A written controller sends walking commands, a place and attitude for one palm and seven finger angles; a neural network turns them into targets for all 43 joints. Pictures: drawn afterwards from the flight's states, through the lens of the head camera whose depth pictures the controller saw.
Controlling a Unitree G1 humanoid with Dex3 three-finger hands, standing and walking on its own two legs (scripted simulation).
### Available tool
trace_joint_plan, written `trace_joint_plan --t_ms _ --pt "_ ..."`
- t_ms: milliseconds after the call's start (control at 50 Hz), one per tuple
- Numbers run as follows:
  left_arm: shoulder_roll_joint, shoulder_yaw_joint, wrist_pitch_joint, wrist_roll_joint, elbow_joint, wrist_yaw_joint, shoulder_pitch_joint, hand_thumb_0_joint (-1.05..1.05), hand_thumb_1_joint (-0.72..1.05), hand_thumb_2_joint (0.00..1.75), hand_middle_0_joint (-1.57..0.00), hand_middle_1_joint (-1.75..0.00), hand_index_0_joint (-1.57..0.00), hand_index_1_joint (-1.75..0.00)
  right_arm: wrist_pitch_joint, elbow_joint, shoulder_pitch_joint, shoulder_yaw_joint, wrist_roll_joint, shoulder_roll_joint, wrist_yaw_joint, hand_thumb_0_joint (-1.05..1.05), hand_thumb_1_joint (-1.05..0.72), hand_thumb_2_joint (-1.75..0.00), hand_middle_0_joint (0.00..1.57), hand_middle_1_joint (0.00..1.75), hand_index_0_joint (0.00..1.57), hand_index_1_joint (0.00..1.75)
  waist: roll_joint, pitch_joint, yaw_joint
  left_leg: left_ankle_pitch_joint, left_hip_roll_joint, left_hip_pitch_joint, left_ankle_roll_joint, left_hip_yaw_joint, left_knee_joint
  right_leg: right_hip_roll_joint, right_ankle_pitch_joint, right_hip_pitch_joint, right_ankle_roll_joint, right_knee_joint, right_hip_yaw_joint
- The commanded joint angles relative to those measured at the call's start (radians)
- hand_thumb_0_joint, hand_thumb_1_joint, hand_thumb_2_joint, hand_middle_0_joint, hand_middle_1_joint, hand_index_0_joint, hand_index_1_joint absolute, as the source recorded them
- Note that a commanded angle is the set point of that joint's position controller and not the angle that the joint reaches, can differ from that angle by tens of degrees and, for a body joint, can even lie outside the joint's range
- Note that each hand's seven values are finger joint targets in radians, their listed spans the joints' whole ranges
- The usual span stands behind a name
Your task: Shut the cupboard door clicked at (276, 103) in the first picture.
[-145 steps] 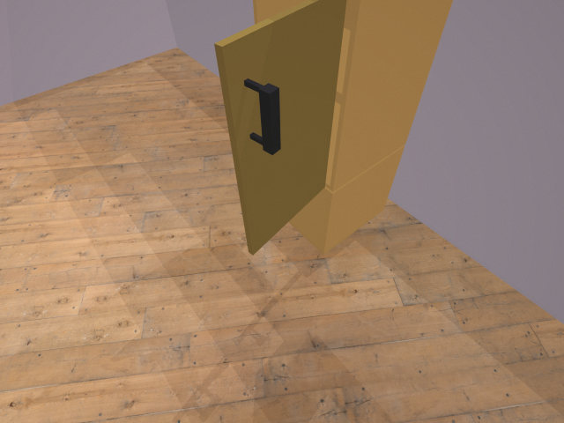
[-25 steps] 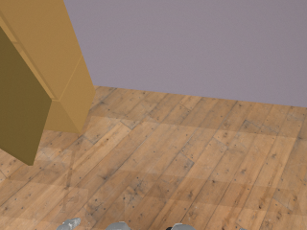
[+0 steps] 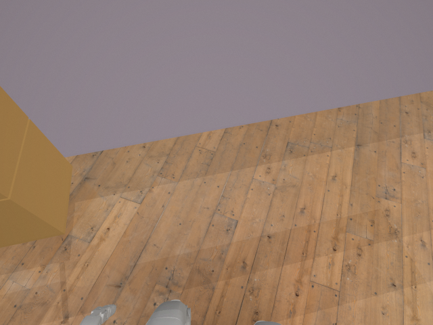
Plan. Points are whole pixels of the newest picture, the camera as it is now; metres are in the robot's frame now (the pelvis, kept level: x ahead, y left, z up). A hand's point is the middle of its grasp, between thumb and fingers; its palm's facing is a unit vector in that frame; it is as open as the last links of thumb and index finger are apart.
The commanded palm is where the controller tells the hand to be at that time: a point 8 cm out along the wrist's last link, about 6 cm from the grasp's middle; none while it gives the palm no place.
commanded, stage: walk around to get in front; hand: left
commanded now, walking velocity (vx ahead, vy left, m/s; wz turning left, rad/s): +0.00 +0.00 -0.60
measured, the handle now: out of the picture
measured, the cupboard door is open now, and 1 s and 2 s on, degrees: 100 100 100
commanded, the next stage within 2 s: none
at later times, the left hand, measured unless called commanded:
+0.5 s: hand (152, 290) +0.19 +0.16 -0.16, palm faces -0.30 -0.92 -0.26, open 7.4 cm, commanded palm none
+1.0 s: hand (193, 268) +0.24 +0.07 -0.15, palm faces -0.57 -0.80 -0.18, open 7.4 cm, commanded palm none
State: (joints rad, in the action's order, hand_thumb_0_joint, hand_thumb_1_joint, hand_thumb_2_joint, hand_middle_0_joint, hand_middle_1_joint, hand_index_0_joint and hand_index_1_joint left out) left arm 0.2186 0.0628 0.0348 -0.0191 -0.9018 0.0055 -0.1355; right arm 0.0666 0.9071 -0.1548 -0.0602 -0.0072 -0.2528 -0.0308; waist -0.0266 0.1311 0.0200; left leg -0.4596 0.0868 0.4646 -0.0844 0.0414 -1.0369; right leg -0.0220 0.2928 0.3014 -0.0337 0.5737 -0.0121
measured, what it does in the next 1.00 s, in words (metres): steps on the spot, turning right: left foot, then right foot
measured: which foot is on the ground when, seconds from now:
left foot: up 0.00-0.14, down 0.16-0.48, up 0.50-0.76, down 0.78-1.00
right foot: down 0.00-0.16, up 0.18-0.46, down 0.48-0.78, up 0.80-1.00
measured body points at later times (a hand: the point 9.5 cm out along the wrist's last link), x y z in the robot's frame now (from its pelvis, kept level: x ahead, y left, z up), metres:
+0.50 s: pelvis +0.02 -0.02 -0.01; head +0.07 -0.04 +0.44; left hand +0.21 +0.21 -0.14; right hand -0.02 -0.28 -0.16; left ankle +0.02 +0.14 -0.73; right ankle -0.03 -0.13 -0.74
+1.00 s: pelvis +0.04 -0.03 +0.01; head +0.09 -0.05 +0.45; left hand +0.27 +0.11 -0.14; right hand -0.07 -0.26 -0.13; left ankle +0.09 +0.09 -0.73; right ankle -0.06 -0.13 -0.68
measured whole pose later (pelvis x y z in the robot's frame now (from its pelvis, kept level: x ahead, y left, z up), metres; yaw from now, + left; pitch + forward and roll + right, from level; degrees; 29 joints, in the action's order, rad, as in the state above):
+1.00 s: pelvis +0.04 -0.03 +0.01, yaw -36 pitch +2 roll -3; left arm 0.23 0.08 0.07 -0.02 -0.90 -0.06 -0.12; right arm 0.01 0.90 -0.25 -0.02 -0.04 -0.21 -0.02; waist -0.02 0.08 0.01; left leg -0.31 0.17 0.23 -0.03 0.19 -0.52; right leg 0.04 0.47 0.42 0.04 0.89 0.08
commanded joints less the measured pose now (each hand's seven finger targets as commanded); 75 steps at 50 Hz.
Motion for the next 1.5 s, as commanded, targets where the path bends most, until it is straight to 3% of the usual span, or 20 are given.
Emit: trace_joint_plan --t_ms 0,100,140,160,260,420,460,480,700,720,760,860,1020,1040,1060,1080,1320,1360,1380,1480 --pt "0.211 0.060 -0.015 -0.008 0.064 0.012 -0.023 0.00 0.90 0.90 -0.20 -0.30 -0.20 -0.30 -0.032 -0.089 -0.005 -0.011 0.003 -0.047 0.004 0.00 -0.90 -0.90 0.20 0.30 0.20 0.30 0.173 -0.188 -0.027 0.023 -0.028 -0.028 0.002 -0.005 0.170 0.239 -0.482 -0.137 -0.155 -0.172 -0.278" --pt "0.187 0.057 -0.006 0.004 0.069 0.004 0.019 0.00 0.90 0.90 -0.20 -0.30 -0.20 -0.30 -0.055 -0.064 -0.105 -0.014 0.005 -0.070 -0.010 0.00 -0.90 -0.90 0.20 0.30 0.20 0.30 0.146 -0.217 0.029 0.209 -0.036 -0.298 0.029 -0.001 0.561 0.168 -0.407 -0.012 -0.070 -0.083 -0.298" --pt "0.090 0.037 0.002 0.016 0.108 -0.014 -0.010 0.00 0.90 0.90 -0.20 -0.30 -0.20 -0.30 -0.068 -0.068 -0.152 -0.039 -0.022 -0.239 -0.016 0.00 -0.90 -0.90 0.20 0.30 0.20 0.30 -0.307 -0.208 0.032 0.376 0.394 -0.458 0.211 -0.411 0.770 -0.049 0.294 0.288 0.057 0.288 -0.034" --pt "0.132 0.042 0.001 0.000 0.114 -0.022 0.033 0.00 0.90 0.90 -0.20 -0.30 -0.20 -0.30 -0.067 -0.070 -0.152 -0.037 -0.028 -0.239 -0.020 0.00 -0.90 -0.90 0.20 0.30 0.20 0.30 -0.206 -0.181 0.049 0.430 0.451 -0.368 0.279 -0.432 0.767 -0.007 0.344 0.284 0.064 0.503 -0.044" --pt "0.083 0.041 0.012 0.001 0.085 -0.048 0.027 0.00 0.90 0.90 -0.20 -0.30 -0.20 -0.30 -0.070 -0.091 -0.072 -0.016 -0.031 -0.155 -0.018 0.00 -0.90 -0.90 0.20 0.30 0.20 0.30 -0.168 -0.165 -0.010 0.736 0.245 -0.365 0.196 -0.041 0.649 0.052 0.202 0.238 0.094 0.520 0.040" --pt "0.107 0.037 -0.008 -0.001 0.071 -0.050 -0.018 0.00 0.90 0.90 -0.20 -0.30 -0.20 -0.30 -0.055 -0.069 -0.090 -0.041 -0.022 -0.198 0.002 0.00 -0.90 -0.90 0.20 0.30 0.20 0.30 -0.171 -0.179 -0.025 0.592 0.239 -0.279 0.101 0.092 0.459 0.017 -0.050 -0.104 0.047 -0.069 0.150" --pt "0.301 0.078 -0.026 -0.011 0.019 -0.020 -0.176 0.00 0.90 0.90 -0.20 -0.30 -0.20 -0.30 -0.052 -0.148 -0.001 -0.013 0.000 -0.076 0.011 0.00 -0.90 -0.90 0.20 0.30 0.20 0.30 0.356 -0.213 -0.112 -0.177 0.019 0.152 -0.006 0.169 0.038 0.416 -0.628 -0.401 -0.126 -0.210 -0.366" --pt "0.318 0.074 -0.021 0.008 0.012 -0.008 -0.208 0.00 0.90 0.90 -0.20 -0.30 -0.20 -0.30 -0.036 -0.158 0.012 -0.008 0.000 -0.101 0.002 0.00 -0.90 -0.90 0.20 0.30 0.20 0.30 0.276 -0.211 -0.138 -0.210 0.028 0.132 0.005 0.013 -0.076 0.460 -0.641 -0.300 -0.195 -0.212 -0.372" --pt "0.211 0.059 -0.006 -0.002 0.072 0.000 0.043 0.00 0.90 0.90 -0.20 -0.30 -0.20 -0.30 -0.048 -0.066 -0.115 -0.008 0.002 -0.061 -0.001 0.00 -0.90 -0.90 0.20 0.30 0.20 0.30 0.178 -0.194 0.022 0.153 -0.052 -0.199 0.012 0.033 0.441 0.195 -0.370 -0.039 -0.094 -0.116 -0.259" --pt "0.187 0.053 -0.002 0.005 0.078 -0.001 0.057 0.00 0.90 0.90 -0.20 -0.30 -0.20 -0.30 -0.058 -0.052 -0.157 -0.013 0.000 -0.085 -0.006 0.00 -0.90 -0.90 0.20 0.30 0.20 0.30 0.127 -0.204 0.043 0.230 -0.015 -0.318 0.026 0.011 0.585 0.160 -0.308 0.041 -0.049 -0.060 -0.236" --pt "0.103 0.033 0.006 0.013 0.118 -0.018 0.023 0.00 0.90 0.90 -0.20 -0.30 -0.20 -0.30 -0.069 -0.066 -0.194 -0.039 -0.026 -0.253 -0.014 0.00 -0.90 -0.90 0.20 0.30 0.20 0.30 -0.306 -0.207 0.044 0.389 0.431 -0.412 0.231 -0.423 0.775 -0.032 0.346 0.287 0.065 0.383 0.002" --pt "0.081 0.038 0.012 -0.002 0.095 -0.054 0.063 0.00 0.90 0.90 -0.20 -0.30 -0.20 -0.30 -0.075 -0.088 -0.087 -0.016 -0.036 -0.165 -0.011 0.00 -0.90 -0.90 0.20 0.30 0.20 0.30 -0.157 -0.144 -0.002 0.425 0.277 -0.326 0.187 -0.077 0.715 0.077 0.193 0.251 0.087 0.527 0.033" --pt "0.077 0.033 -0.022 -0.009 0.069 -0.073 0.037 0.00 0.90 0.90 -0.20 -0.30 -0.20 -0.30 -0.076 -0.036 -0.148 -0.034 -0.032 -0.189 0.013 0.00 -0.90 -0.90 0.20 0.30 0.20 0.30 -0.131 -0.154 -0.002 0.151 0.249 -0.264 0.111 0.098 0.574 0.008 0.072 -0.085 0.039 -0.051 0.201" --pt "0.134 0.051 -0.029 -0.011 0.030 -0.064 -0.085 0.00 0.90 0.90 -0.20 -0.30 -0.20 -0.30 -0.078 -0.054 -0.113 -0.030 -0.024 -0.168 0.019 0.00 -0.90 -0.90 0.20 0.30 0.20 0.30 -0.004 -0.186 -0.071 0.103 0.195 -0.095 0.073 0.157 0.409 0.061 0.087 -0.316 0.002 -0.149 0.113" --pt "0.267 0.082 -0.043 -0.017 -0.014 -0.046 -0.225 0.00 0.90 0.90 -0.20 -0.30 -0.20 -0.30 -0.079 -0.111 -0.028 -0.009 -0.005 -0.084 0.030 0.00 -0.90 -0.90 0.20 0.30 0.20 0.30 0.356 -0.200 -0.150 -0.139 0.048 0.227 0.012 0.255 0.089 0.344 0.167 -0.532 -0.117 -0.290 -0.319" --pt "0.314 0.091 -0.044 0.006 -0.040 -0.027 -0.321 0.00 0.90 0.90 -0.20 -0.30 -0.20 -0.30 -0.074 -0.174 0.119 -0.003 -0.013 -0.100 0.032 0.00 -0.90 -0.90 0.20 0.30 0.20 0.30 0.305 -0.142 -0.215 -0.241 0.020 0.364 0.007 0.081 -0.079 0.466 0.068 -0.469 -0.214 -0.356 -0.530" --pt "0.169 0.053 -0.069 -0.002 0.003 -0.034 -0.002 0.00 0.90 0.90 -0.20 -0.30 -0.20 -0.30 -0.119 -0.016 -0.221 -0.023 -0.016 -0.108 0.029 0.00 -0.90 -0.90 0.20 0.30 0.20 0.30 0.039 -0.157 0.092 0.212 -0.019 -0.446 0.020 0.089 0.563 0.138 -0.010 0.088 -0.063 -0.071 -0.126" --pt "0.063 0.024 -0.068 0.006 0.063 -0.045 0.005 0.00 0.90 0.90 -0.20 -0.30 -0.20 -0.30 -0.133 0.030 -0.458 -0.048 -0.046 -0.277 0.004 0.00 -0.90 -0.90 0.20 0.30 0.20 0.30 -0.339 -0.257 0.167 -0.052 0.452 -0.657 0.204 -0.545 0.806 -0.040 0.332 0.420 0.018 0.559 0.020" --pt "0.087 0.024 -0.073 -0.005 0.074 -0.046 0.065 0.00 0.90 0.90 -0.20 -0.30 -0.20 -0.30 -0.129 0.018 -0.406 -0.038 -0.039 -0.251 0.002 0.00 -0.90 -0.90 0.20 0.30 0.20 0.30 -0.201 -0.194 0.139 -0.023 0.490 -0.574 0.251 -0.567 0.812 0.056 0.261 0.478 0.006 0.703 -0.044" --pt "0.018 0.018 -0.044 -0.010 0.027 -0.077 0.045 0.00 0.90 0.90 -0.20 -0.30 -0.20 -0.30 -0.149 0.002 -0.224 -0.001 -0.033 -0.106 0.001 0.00 -0.90 -0.90 0.20 0.30 0.20 0.30 -0.143 -0.076 0.015 0.359 0.290 -0.385 0.153 -0.040 0.812 0.139 0.016 0.389 0.044 0.600 0.027"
